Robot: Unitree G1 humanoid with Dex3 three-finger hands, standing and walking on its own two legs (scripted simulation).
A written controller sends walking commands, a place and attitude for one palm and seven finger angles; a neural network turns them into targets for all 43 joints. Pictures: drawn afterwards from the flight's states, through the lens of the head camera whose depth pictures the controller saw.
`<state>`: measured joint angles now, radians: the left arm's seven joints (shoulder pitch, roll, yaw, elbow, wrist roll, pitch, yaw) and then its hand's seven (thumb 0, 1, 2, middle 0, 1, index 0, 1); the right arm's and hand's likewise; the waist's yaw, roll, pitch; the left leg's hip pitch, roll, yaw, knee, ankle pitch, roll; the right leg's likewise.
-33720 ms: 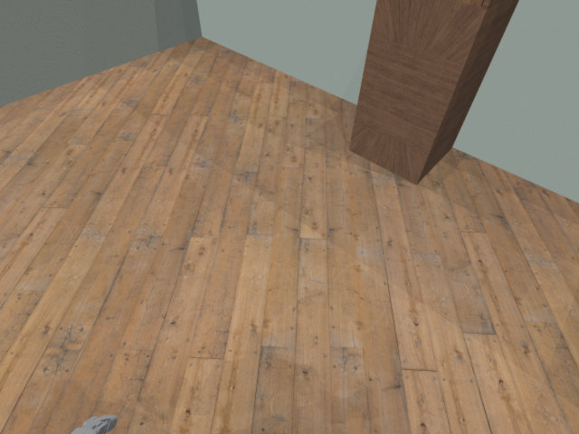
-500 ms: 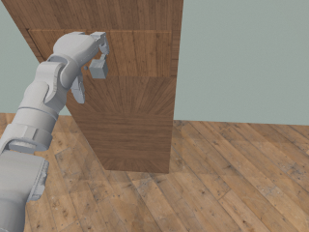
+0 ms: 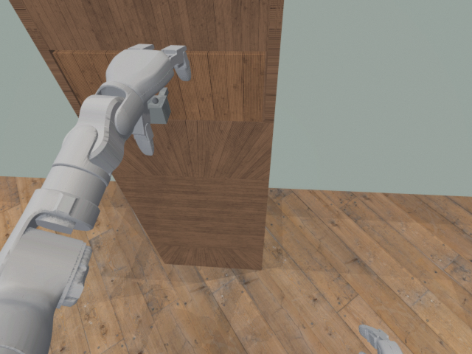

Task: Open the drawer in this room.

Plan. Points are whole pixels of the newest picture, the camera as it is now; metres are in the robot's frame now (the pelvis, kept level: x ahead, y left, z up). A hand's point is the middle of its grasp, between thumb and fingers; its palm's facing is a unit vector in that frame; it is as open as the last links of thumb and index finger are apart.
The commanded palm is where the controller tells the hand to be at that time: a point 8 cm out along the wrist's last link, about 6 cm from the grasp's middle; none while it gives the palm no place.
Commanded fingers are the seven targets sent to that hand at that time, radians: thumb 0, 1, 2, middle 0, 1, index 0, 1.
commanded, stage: move the hooked fingers above the handle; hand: left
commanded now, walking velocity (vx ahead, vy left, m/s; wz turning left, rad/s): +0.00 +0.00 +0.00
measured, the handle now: (159, 102) +0.52 +0.16 +0.15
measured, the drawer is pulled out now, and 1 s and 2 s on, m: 0.00 0.00 0.00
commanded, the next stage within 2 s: lower the fingers behind the handle in 1.94 s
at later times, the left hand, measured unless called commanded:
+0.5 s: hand (149, 78) +0.48 +0.15 +0.23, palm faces +0.13 -0.10 -0.99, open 13.9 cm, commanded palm +0.46 +0.19 +0.28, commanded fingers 0.00 -0.50 0.30 -0.30 -1.20 -0.30 -1.20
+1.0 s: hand (143, 74) +0.49 +0.16 +0.23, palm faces +0.18 -0.08 -0.98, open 13.8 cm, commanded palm +0.45 +0.19 +0.28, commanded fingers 0.00 -0.50 0.30 -0.30 -1.20 -0.30 -1.20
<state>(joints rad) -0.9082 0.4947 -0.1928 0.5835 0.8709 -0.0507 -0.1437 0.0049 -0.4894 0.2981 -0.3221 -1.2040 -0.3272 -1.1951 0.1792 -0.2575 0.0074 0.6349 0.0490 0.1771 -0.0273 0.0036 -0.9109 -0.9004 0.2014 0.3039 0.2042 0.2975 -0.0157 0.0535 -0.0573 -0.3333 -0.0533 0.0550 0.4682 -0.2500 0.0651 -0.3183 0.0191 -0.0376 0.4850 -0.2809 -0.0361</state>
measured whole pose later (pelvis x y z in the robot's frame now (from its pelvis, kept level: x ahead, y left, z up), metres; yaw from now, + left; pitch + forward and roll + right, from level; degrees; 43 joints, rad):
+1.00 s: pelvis -0.01 +0.00 +0.00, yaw -1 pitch +8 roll +0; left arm -1.03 0.53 -0.13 0.75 0.91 -0.02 -0.03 0.01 -0.49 0.30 -0.32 -1.20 -0.33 -1.20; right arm 0.23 -0.27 0.00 0.69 0.05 0.16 -0.04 0.00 -0.91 -0.90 0.20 0.30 0.20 0.30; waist -0.04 0.06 -0.06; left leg -0.36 -0.04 0.07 0.46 -0.24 0.06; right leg -0.35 0.03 -0.02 0.47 -0.26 -0.04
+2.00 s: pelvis +0.00 -0.01 +0.00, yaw -1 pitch +8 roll +0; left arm -1.05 0.57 -0.13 0.81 0.91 0.03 -0.06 0.01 -0.49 0.30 -0.32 -1.20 -0.33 -1.20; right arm 0.24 -0.28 -0.01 0.69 0.06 0.17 -0.03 0.00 -0.91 -0.90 0.20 0.30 0.20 0.30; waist -0.03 0.06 -0.08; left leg -0.37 -0.04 0.06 0.48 -0.25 0.06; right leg -0.35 0.03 -0.03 0.48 -0.27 -0.04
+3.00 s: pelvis +0.00 +0.00 -0.01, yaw -1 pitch +10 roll +0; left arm -0.89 0.46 -0.16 0.78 0.95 -0.03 -0.01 0.00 -0.49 0.30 -0.32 -1.20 -0.32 -1.19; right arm 0.24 -0.25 -0.02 0.66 0.05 0.19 -0.02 0.00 -0.91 -0.90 0.20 0.30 0.20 0.30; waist -0.03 0.05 -0.09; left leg -0.44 -0.04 0.07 0.54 -0.28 0.07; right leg -0.43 0.03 -0.02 0.55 -0.30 -0.03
